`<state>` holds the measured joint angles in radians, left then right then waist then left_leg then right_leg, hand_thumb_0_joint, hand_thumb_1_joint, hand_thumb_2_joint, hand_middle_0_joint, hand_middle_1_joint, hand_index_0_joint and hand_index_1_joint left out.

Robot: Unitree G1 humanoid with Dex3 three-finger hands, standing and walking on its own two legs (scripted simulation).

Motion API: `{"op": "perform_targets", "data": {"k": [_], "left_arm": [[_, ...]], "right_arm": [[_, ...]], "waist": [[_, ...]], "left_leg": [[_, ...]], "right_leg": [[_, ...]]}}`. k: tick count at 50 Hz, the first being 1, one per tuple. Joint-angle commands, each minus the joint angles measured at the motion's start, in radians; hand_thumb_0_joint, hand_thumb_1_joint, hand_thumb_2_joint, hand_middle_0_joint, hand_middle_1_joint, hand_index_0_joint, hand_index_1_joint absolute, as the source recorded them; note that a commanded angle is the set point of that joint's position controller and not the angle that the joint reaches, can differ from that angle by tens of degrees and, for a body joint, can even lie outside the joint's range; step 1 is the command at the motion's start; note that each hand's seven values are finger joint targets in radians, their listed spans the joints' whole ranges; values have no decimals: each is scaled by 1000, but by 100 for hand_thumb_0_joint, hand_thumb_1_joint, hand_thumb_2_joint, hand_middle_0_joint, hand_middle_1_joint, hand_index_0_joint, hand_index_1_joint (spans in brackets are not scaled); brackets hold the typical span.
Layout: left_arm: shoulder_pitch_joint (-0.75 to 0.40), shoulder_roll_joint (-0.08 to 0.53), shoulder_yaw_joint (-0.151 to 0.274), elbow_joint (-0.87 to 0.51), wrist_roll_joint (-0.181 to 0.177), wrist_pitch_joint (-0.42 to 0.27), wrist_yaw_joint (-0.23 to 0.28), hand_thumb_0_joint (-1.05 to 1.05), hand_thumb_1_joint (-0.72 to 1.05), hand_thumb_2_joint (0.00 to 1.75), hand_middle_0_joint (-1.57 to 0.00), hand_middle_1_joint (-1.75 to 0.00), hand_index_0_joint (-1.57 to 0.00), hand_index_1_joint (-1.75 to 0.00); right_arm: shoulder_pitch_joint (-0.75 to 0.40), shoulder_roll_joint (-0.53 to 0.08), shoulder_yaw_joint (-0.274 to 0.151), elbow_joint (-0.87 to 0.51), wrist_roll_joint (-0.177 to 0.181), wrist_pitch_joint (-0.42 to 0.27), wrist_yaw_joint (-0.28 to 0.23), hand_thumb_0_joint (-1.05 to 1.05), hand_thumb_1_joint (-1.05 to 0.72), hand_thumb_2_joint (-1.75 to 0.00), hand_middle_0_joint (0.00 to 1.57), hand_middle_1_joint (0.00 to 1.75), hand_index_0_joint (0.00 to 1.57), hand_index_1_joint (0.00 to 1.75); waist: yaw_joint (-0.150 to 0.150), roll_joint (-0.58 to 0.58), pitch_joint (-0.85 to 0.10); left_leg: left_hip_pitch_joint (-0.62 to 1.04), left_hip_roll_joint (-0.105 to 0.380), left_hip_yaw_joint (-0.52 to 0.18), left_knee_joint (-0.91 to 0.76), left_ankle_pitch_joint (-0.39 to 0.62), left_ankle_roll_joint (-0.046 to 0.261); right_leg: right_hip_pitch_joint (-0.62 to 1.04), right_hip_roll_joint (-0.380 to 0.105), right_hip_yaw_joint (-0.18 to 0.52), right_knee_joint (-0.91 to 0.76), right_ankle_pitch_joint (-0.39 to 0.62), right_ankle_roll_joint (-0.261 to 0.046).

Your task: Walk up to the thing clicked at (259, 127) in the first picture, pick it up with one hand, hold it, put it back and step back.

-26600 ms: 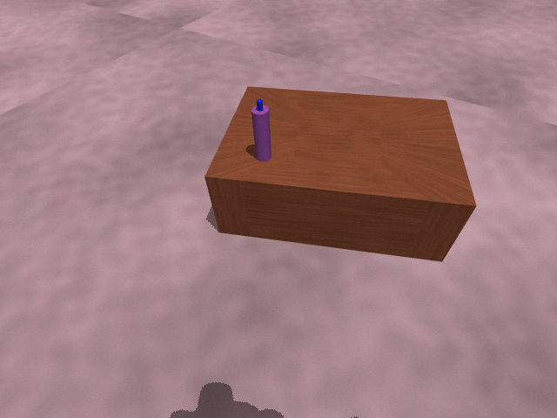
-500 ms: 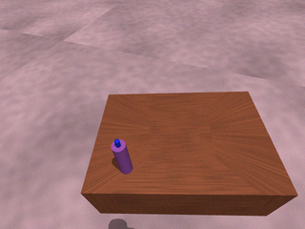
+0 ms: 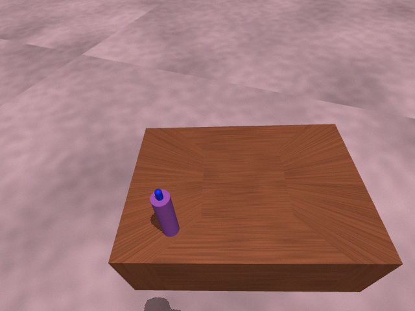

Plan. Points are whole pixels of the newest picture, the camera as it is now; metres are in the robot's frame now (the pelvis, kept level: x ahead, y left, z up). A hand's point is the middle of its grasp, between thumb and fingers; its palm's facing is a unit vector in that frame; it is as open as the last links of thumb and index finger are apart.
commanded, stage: stand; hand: left
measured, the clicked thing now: (165, 211) +0.49 +0.20 -0.29
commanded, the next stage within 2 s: step back in 0.44 s
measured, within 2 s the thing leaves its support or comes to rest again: neither
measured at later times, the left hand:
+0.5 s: hand out of the picture +0.07 +0.26 -0.16, palm faces +0.02 -0.93 -0.35, open 7.4 cm
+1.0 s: hand out of the picture +0.03 +0.32 -0.18, palm faces -0.09 -0.92 -0.37, open 7.4 cm
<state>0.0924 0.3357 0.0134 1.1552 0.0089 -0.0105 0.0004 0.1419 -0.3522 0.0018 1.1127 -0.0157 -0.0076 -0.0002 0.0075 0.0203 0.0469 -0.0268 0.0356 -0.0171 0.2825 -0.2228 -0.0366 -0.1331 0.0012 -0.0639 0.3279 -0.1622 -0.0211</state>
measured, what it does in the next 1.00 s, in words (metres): walks backwards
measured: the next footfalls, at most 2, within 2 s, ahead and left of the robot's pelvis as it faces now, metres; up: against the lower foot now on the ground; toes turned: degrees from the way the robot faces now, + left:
right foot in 1.12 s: -0.12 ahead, -0.07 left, +0.00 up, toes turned -2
left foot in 1.46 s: -0.18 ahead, +0.17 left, +0.00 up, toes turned -4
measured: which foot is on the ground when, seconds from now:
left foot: down 0.00-1.00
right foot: down 0.00-0.74, up 0.76-1.00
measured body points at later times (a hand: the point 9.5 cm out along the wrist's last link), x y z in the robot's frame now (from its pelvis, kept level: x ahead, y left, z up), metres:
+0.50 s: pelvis -0.01 +0.00 +0.00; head +0.02 +0.00 +0.45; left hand +0.07 +0.31 -0.13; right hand +0.07 -0.30 -0.14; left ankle -0.04 +0.14 -0.75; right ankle +0.01 -0.10 -0.75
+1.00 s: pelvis -0.10 +0.06 -0.02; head -0.02 +0.08 +0.42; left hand +0.03 +0.37 -0.15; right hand -0.04 -0.26 -0.13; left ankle -0.07 +0.17 -0.75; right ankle -0.15 -0.08 -0.68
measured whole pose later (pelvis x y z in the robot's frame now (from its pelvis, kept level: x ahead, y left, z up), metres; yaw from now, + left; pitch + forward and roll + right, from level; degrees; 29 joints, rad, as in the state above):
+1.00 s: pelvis -0.10 +0.06 -0.02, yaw -3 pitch -1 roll -1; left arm 0.09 0.40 0.07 0.88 0.02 0.07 0.02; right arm 0.16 -0.35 -0.05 0.89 -0.02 0.03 -0.01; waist -0.01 -0.03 0.21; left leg -0.28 0.02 0.01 0.58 -0.28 0.03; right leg -0.40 0.11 0.14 1.10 -0.53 0.03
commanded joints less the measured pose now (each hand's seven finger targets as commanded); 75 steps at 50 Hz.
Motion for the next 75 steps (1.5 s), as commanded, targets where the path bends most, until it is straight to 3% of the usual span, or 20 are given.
{"op": "perform_targets", "data": {"k": [1,19,22,25,28,33,36,37,40,42,50,55,56,58,62,69,71,72,74,75], "left_arm": [[-46,218,36,-56,-5,-24,9,0,90,90,-20,-30,-20,-30],[-32,220,34,-53,-4,-23,9,0,90,90,-20,-30,-20,-30],[-39,288,84,-98,-15,-16,14,0,90,90,-20,-30,-20,-30],[-6,305,101,-144,-20,-8,22,0,90,90,-20,-30,-20,-30],[-62,320,110,-221,11,4,28,0,90,90,-20,-30,-20,-30],[-124,293,98,-302,29,27,33,0,90,90,-20,-30,-20,-30],[-96,248,86,-324,2,59,23,0,90,90,-20,-30,-20,-30],[-51,189,76,-338,-10,65,24,0,90,90,-20,-30,-20,-30],[-70,244,98,-314,4,72,46,0,90,90,-20,-30,-20,-30],[7,243,98,-297,-8,67,41,0,90,90,-20,-30,-20,-30],[-21,220,107,-384,5,45,22,0,90,90,-20,-30,-20,-30],[149,200,114,-323,17,27,17,0,90,90,-20,-30,-20,-30],[148,253,126,-327,31,18,20,0,90,90,-20,-30,-20,-30],[67,406,156,-376,25,16,15,0,90,90,-20,-30,-20,-30],[-52,278,128,-431,15,22,26,0,90,90,-20,-30,-20,-30],[52,272,121,-451,20,39,32,0,90,90,-20,-30,-20,-30],[15,284,113,-464,6,51,23,0,90,90,-20,-30,-20,-30],[25,250,101,-473,3,57,20,0,90,90,-20,-30,-20,-30],[-16,240,116,-482,3,58,36,0,90,90,-20,-30,-20,-30],[-40,256,120,-466,15,60,44,0,90,90,-20,-30,-20,-30]], "right_arm": [[-29,-195,-34,-52,-1,-22,-17,0,-90,-90,20,30,20,30],[-30,-196,-37,-48,0,-20,-14,0,-90,-90,20,30,20,30],[-66,-247,-62,-66,1,-3,-11,0,-90,-90,20,30,20,30],[-22,-209,-61,-107,19,15,-11,0,-90,-90,20,30,20,30],[7,-206,-83,-144,10,49,-4,0,-90,-90,20,30,20,30],[87,-218,-102,-176,8,52,3,0,-90,-90,20,30,20,30],[115,-229,-120,-177,-28,33,-1,0,-90,-90,20,30,20,30],[67,-339,-142,-208,-50,23,-2,0,-90,-90,20,30,20,30],[-38,-358,-143,-257,-19,15,-14,0,-90,-90,20,30,20,30],[-87,-293,-123,-275,-29,11,-27,0,-90,-90,20,30,20,30],[69,-286,-125,-294,-9,14,-39,0,-90,-90,20,30,20,30],[-24,-292,-118,-333,7,35,-27,0,-90,-90,20,30,20,30],[-29,-259,-106,-340,16,36,-24,0,-90,-90,20,30,20,30],[-77,-215,-99,-348,20,46,-39,0,-90,-90,20,30,20,30],[24,-244,-100,-291,28,42,-38,0,-90,-90,20,30,20,30],[43,-212,-93,-309,5,21,-32,0,-90,-90,20,30,20,30],[110,-210,-106,-279,-6,11,-26,0,-90,-90,20,30,20,30],[98,-240,-119,-287,-20,4,-26,0,-90,-90,20,30,20,30],[58,-413,-151,-322,-22,3,-14,0,-90,-90,20,30,20,30],[36,-391,-153,-315,-21,2,-17,0,-90,-90,20,30,20,30]], "waist": [[-1,-3,-72],[1,-10,-49],[8,-36,26],[2,-106,-96],[-1,-171,-118],[-29,-175,-119],[-42,-27,-61],[-12,246,-53],[-27,140,-65],[30,132,-56],[-58,122,-108],[22,117,-175],[21,37,-164],[51,-302,-62],[-24,-163,-8],[29,-225,-106],[-21,-181,-120],[-11,-104,-111],[-64,211,-104],[-59,140,-70]], "left_leg": [[-69,104,-65,-48,176,43],[-77,98,-65,-54,119,46],[-145,76,-62,74,285,72],[-147,4,4,294,227,62],[-227,-64,-50,670,-344,76],[-230,-43,-32,523,-245,69],[-175,13,-78,87,116,65],[-136,243,-410,6,359,135],[-223,323,-410,71,477,301],[-139,205,-234,153,516,247],[80,236,-227,248,658,289],[-93,170,-144,366,421,197],[-261,128,-136,401,257,141],[-429,-129,-75,809,-434,43],[-418,-158,-130,963,-291,29],[-369,-69,-20,400,-267,30],[-200,-66,24,125,17,48],[-126,17,-112,104,136,75],[-174,383,-526,61,452,318],[-242,381,-514,55,390,337]], "right_leg": [[86,-143,125,-34,209,-10],[63,-137,128,-53,132,-5],[28,-138,151,27,382,-11],[57,-229,221,37,536,-110],[-37,-390,336,11,468,-261],[-98,-277,219,160,376,-183],[-172,-146,148,358,71,-74],[-331,51,104,548,-312,-11],[-335,117,298,919,-456,6],[-402,117,293,954,-348,11],[-346,55,185,599,-377,55],[-35,29,72,71,-32,2],[55,-52,212,94,92,-27],[-109,-405,619,27,332,-308],[-148,-223,310,110,381,-204],[113,-220,308,238,444,-180],[14,-181,265,317,363,-129],[-112,-128,254,364,187,-74],[-306,108,200,729,-520,10],[-303,111,281,865,-507,4]]}}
